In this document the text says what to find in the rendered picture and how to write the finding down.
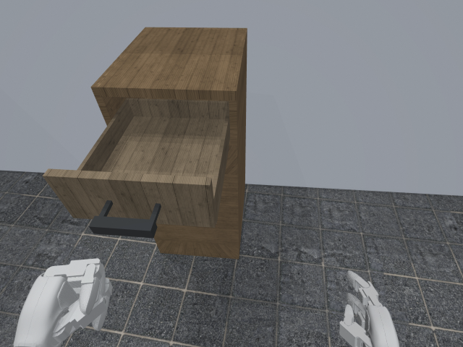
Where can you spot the robot right hand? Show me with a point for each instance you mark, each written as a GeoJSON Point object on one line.
{"type": "Point", "coordinates": [376, 327]}

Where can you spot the cabinet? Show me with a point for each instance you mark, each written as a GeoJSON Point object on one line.
{"type": "Point", "coordinates": [190, 63]}

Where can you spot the robot left hand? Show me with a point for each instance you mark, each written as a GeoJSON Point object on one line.
{"type": "Point", "coordinates": [78, 287]}

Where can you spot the handle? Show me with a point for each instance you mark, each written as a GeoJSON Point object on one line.
{"type": "Point", "coordinates": [124, 226]}

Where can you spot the drawer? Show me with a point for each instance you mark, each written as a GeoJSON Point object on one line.
{"type": "Point", "coordinates": [170, 152]}

